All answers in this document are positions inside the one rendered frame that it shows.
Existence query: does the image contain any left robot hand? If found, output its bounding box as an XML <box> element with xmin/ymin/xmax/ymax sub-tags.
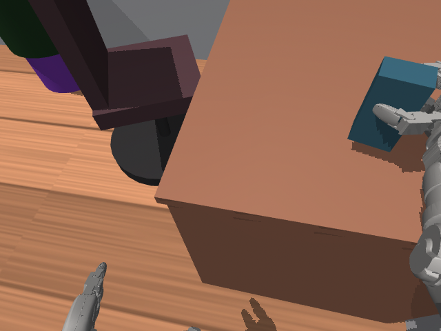
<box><xmin>62</xmin><ymin>262</ymin><xmax>107</xmax><ymax>331</ymax></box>

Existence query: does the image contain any right robot hand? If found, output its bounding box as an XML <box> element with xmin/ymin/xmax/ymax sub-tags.
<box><xmin>372</xmin><ymin>61</ymin><xmax>441</xmax><ymax>137</ymax></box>

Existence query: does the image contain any potted plant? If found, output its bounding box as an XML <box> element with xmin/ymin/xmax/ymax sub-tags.
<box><xmin>0</xmin><ymin>0</ymin><xmax>80</xmax><ymax>93</ymax></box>

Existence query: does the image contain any office chair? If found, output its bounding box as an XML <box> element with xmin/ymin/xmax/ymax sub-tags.
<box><xmin>28</xmin><ymin>0</ymin><xmax>201</xmax><ymax>186</ymax></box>

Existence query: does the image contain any carton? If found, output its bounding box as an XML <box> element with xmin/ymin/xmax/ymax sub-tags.
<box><xmin>347</xmin><ymin>56</ymin><xmax>438</xmax><ymax>152</ymax></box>

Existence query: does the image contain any right robot arm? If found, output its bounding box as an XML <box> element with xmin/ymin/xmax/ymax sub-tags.
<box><xmin>409</xmin><ymin>126</ymin><xmax>441</xmax><ymax>318</ymax></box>

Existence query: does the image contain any desk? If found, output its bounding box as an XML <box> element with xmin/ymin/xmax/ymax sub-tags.
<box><xmin>154</xmin><ymin>0</ymin><xmax>441</xmax><ymax>323</ymax></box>

